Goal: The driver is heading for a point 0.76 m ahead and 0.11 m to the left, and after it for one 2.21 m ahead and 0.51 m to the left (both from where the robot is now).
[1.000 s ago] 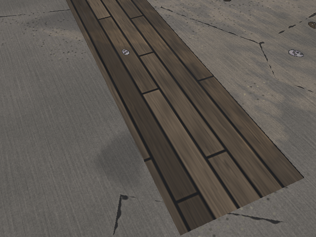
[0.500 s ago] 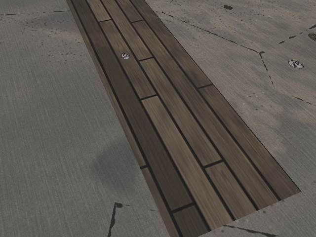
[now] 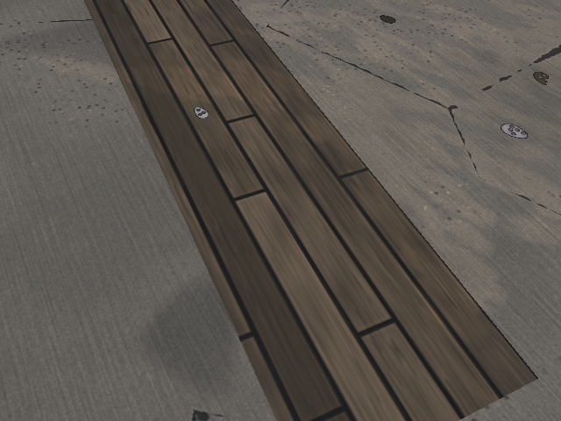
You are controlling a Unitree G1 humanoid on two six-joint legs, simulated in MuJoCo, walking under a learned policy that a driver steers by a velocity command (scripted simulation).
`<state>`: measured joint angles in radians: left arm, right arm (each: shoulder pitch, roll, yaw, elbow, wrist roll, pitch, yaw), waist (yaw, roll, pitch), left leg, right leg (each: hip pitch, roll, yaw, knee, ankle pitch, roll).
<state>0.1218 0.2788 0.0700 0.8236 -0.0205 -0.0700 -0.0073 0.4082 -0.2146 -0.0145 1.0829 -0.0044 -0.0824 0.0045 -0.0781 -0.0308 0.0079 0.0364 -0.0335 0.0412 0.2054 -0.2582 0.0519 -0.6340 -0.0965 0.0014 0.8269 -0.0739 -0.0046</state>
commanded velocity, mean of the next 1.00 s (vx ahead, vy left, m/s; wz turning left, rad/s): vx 0.49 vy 0.00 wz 0.19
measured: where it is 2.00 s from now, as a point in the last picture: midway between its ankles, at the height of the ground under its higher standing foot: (207, 258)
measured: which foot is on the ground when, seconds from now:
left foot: down 0.00-0.20, up 0.22-0.74, down 0.76-1.00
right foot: up 0.00-0.18, down 0.20-0.76, up 0.78-1.00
